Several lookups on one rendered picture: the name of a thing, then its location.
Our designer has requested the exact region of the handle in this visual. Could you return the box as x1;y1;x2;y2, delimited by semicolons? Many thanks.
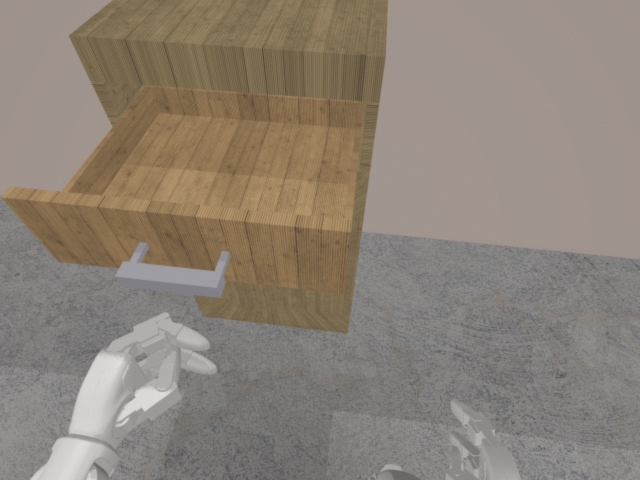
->
115;242;230;298

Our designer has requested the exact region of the robot right shin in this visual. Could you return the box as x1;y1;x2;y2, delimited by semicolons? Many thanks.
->
379;464;402;473

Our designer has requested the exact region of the drawer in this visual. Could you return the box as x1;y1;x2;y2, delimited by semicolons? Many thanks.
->
1;85;364;294

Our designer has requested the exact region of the robot left hand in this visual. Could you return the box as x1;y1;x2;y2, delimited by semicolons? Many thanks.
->
69;312;217;449

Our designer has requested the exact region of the robot right hand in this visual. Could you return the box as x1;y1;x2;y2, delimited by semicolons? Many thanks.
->
445;399;521;480

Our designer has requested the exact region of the left robot forearm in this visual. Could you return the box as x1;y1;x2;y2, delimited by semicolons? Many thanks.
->
30;435;120;480

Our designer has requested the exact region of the cabinet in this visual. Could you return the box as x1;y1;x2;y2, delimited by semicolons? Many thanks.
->
69;0;388;334

